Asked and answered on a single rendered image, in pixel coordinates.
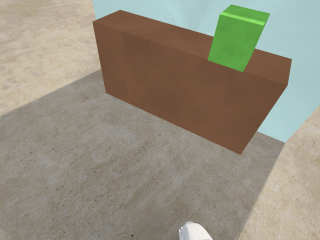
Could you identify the pedestal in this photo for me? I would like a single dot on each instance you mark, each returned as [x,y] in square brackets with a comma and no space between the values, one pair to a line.
[164,70]

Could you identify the carton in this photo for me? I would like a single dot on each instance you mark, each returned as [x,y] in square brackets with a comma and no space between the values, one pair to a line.
[236,36]

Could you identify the robot right thigh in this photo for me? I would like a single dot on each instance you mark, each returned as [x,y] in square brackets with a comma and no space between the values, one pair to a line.
[193,231]

